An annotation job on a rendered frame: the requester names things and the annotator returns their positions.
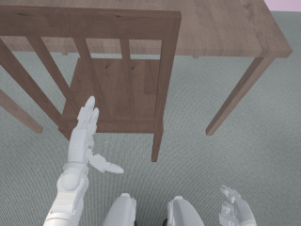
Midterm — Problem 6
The left robot hand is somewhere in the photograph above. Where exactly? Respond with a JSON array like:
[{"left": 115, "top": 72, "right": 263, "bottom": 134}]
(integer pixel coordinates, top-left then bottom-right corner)
[{"left": 68, "top": 95, "right": 124, "bottom": 174}]

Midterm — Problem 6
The chair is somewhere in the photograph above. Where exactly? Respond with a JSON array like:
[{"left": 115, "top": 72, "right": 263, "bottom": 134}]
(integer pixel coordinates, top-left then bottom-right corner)
[{"left": 0, "top": 5, "right": 182, "bottom": 162}]

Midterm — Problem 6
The right robot thigh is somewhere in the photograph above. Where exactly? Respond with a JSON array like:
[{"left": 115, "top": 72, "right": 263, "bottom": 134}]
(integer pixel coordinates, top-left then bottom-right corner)
[{"left": 167, "top": 199, "right": 205, "bottom": 226}]

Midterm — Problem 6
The table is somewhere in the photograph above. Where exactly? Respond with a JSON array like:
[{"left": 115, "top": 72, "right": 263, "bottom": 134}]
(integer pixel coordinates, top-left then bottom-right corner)
[{"left": 0, "top": 0, "right": 293, "bottom": 136}]

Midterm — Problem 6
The robot left forearm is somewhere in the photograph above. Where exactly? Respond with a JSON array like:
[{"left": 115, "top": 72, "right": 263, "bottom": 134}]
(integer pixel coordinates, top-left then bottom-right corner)
[{"left": 43, "top": 161, "right": 89, "bottom": 226}]

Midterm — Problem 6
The right robot hand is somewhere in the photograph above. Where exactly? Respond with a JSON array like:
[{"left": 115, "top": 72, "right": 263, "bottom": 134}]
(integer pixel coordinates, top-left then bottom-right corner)
[{"left": 218, "top": 185, "right": 257, "bottom": 226}]

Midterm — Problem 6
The left robot shin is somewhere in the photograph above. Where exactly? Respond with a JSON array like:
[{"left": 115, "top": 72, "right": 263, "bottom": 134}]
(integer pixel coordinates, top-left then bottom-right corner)
[{"left": 120, "top": 193, "right": 135, "bottom": 226}]

